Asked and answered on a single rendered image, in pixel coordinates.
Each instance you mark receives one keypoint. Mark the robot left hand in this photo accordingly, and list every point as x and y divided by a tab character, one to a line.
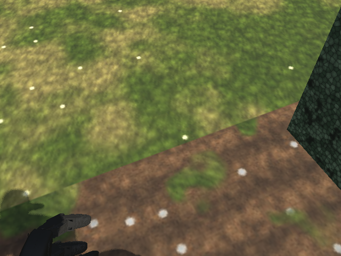
39	241

